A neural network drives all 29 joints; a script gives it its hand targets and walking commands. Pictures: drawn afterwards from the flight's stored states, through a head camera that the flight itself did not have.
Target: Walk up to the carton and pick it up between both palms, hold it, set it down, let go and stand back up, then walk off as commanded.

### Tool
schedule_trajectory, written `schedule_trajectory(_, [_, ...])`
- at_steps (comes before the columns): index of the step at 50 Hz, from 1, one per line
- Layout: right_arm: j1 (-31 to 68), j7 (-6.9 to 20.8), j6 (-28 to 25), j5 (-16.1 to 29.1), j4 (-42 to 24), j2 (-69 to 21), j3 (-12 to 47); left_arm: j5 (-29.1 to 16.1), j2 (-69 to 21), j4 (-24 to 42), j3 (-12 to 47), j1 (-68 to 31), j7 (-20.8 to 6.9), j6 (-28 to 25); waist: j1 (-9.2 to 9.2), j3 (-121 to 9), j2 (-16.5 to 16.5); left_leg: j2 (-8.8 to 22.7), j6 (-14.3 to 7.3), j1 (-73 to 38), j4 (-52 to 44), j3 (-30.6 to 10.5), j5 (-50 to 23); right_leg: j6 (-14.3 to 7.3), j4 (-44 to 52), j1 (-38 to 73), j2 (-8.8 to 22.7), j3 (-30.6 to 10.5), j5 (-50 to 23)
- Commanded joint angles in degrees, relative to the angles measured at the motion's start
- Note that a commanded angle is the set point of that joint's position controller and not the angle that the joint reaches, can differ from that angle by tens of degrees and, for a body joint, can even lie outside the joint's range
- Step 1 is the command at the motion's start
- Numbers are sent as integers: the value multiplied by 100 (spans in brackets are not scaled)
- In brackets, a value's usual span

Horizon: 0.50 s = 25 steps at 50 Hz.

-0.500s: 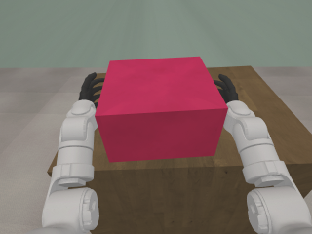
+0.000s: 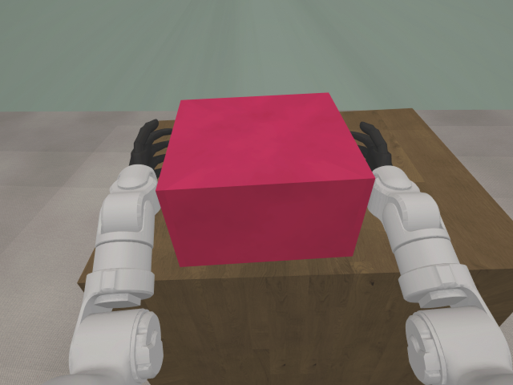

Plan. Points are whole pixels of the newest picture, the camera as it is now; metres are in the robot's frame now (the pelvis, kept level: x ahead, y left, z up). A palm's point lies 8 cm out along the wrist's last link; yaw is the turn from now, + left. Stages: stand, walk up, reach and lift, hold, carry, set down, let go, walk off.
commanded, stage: hold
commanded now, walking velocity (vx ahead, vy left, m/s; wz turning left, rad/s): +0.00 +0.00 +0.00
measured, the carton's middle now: (260, 172) +0.40 +0.02 +0.17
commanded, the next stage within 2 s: set down in 0.64 s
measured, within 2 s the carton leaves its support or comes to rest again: neither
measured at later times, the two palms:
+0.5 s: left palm (144, 170) +0.37 +0.20 +0.21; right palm (376, 171) +0.38 -0.16 +0.19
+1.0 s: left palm (150, 167) +0.38 +0.19 +0.21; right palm (374, 173) +0.39 -0.16 +0.17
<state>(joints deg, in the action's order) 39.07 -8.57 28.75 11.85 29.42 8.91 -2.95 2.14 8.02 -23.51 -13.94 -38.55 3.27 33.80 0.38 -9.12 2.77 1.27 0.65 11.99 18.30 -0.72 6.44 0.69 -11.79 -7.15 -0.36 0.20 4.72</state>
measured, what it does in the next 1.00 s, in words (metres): stands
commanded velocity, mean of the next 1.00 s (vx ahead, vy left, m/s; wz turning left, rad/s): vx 0.00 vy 0.00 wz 0.00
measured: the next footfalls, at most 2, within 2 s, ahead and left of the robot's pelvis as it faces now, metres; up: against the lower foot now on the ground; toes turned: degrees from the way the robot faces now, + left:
none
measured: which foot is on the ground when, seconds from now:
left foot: down 0.00-1.00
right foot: down 0.00-1.00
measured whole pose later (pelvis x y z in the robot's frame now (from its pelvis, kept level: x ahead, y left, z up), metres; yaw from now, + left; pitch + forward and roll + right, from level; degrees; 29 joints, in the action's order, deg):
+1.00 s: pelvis +0.01 -0.01 +0.00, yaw +0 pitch -2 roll -1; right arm 39.4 -5.5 15.8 6.1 37.1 7.4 -3.5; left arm 6.2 5.1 -23.4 -18.7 -38.6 1.4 27.5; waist 0.4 -5.7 1.9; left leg 1.2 0.6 8.4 16.5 -0.8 6.4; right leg 0.7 -13.7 -5.3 -0.3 0.2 6.8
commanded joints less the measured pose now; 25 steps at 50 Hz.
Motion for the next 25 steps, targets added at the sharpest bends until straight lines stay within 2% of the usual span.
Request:
schedule_trajectory(1, [4179, 724, -585, 620, -2105, -3683, 1886, -700, -4174, 1948, 2526, -3733, -1235, -355, -816, -2256, -385, -404, 44, -1059, -322, -109, -500, 56, -80, 983, -244, -1, -792])
schedule_trajectory(25, [4165, 721, -582, 610, -2089, -3681, 1883, -686, -4171, 1923, 2514, -3710, -1236, -350, -815, -2229, -406, -404, 42, -1050, -328, -110, -482, 58, -74, 986, -243, 0, -776])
